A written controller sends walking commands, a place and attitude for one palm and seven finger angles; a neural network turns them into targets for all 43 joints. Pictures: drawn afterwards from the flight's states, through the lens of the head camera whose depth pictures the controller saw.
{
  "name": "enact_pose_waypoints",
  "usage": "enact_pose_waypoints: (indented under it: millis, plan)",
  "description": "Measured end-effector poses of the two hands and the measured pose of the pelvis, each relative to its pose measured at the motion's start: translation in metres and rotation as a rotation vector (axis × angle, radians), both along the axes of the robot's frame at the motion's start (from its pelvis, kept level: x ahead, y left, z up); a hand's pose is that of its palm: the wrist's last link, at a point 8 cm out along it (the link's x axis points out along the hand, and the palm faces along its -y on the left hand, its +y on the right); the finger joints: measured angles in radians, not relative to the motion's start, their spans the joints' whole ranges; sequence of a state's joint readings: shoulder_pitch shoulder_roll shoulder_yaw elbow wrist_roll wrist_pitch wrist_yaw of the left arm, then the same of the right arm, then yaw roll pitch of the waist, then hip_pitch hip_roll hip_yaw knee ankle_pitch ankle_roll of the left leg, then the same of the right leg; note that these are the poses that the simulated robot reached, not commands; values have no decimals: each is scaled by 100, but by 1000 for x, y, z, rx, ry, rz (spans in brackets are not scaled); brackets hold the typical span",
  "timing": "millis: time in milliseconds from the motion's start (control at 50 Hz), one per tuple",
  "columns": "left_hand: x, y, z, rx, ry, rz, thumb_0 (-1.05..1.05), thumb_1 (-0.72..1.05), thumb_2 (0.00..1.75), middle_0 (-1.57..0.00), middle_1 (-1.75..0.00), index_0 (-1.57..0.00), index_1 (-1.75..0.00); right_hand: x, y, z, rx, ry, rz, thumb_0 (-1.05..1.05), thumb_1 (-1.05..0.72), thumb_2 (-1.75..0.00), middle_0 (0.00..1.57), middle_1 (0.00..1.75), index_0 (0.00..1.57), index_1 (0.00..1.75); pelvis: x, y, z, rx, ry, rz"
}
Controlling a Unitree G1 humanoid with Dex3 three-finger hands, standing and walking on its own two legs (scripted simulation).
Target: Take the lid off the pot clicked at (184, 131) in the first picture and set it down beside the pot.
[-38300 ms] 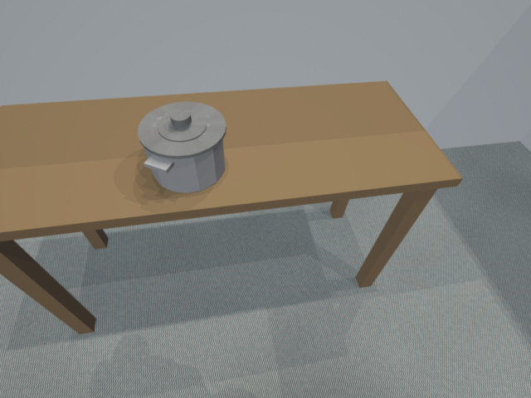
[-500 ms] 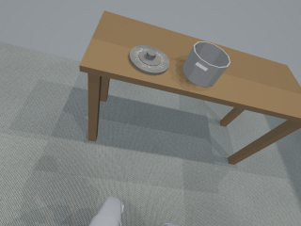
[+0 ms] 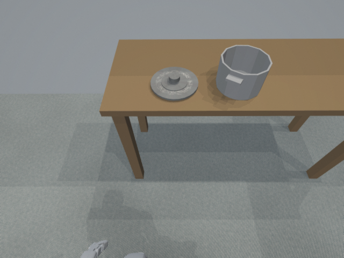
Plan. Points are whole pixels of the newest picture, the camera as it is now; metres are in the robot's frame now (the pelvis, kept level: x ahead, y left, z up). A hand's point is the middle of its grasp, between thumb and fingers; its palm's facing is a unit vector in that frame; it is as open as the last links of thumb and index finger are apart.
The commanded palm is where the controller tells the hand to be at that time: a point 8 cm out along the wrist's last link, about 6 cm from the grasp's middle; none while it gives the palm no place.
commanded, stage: stop stepping back and stand still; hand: left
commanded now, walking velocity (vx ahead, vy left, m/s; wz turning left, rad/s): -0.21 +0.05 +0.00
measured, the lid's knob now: (174, 77) +0.72 +0.00 -0.05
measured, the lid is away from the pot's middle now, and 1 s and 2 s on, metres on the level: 0.25 0.25 0.25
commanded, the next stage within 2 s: let the arm hang, fingers relaxed in 0.40 s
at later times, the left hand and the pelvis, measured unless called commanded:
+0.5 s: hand out of the picture +0.03 +0.20 -0.18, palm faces +0.04 -0.97 -0.23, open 7.3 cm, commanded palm none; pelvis +0.01 +0.00 -0.01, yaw +0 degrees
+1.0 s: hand out of the picture +0.06 +0.16 -0.18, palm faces +0.04 -0.98 -0.20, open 7.3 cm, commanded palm none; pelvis +0.05 -0.01 +0.00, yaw +1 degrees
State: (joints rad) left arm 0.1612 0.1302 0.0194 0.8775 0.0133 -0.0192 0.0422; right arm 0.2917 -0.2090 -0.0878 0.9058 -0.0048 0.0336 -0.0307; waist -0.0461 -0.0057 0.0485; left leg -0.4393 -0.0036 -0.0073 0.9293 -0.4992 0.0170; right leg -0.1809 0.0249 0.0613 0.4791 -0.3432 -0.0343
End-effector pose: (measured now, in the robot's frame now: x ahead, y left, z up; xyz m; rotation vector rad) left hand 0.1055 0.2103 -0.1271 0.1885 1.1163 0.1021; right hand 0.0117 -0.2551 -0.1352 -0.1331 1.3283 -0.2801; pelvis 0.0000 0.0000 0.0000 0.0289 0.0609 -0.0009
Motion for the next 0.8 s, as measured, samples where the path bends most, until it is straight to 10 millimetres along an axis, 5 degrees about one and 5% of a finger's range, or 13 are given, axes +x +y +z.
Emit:
enact_pose_waypoints:
  millis: [160,280,380,500,640,800]
  plan:
    - [-42,40,-23,25,131,119,-2,93,89,-20,-30,-21,-30,83,8,5,-53,-116,97,0,-91,-90,19,30,19,29,15,14,-10,-47,-46,28]
    - [-57,58,-28,35,190,126,-1,92,89,-20,-30,-20,-29,101,39,7,-16,-179,144,0,-91,-90,19,30,19,29,11,18,-10,-33,-74,13]
    - [-62,54,-19,26,171,114,0,91,89,-20,-30,-20,-29,95,58,-1,57,-158,166,0,-90,-90,20,30,20,30,8,17,-7,-46,-67,16]
    - [-78,34,-22,28,202,102,0,91,89,-20,-30,-20,-29,85,44,-11,90,-143,120,-1,-91,-90,20,30,20,30,13,4,-12,-21,-46,7]
    - [-79,4,-22,-23,260,84,0,91,89,-20,-30,-20,-29,47,23,-9,63,-46,35,-1,-92,-90,20,30,20,30,31,-1,-5,-26,-55,5]
    - [-64,0,-25,-26,263,93,2,94,89,-20,-30,-21,-29,1,23,-9,59,103,-8,0,-91,-90,19,30,19,29,42,-7,-3,-26,-73,7]
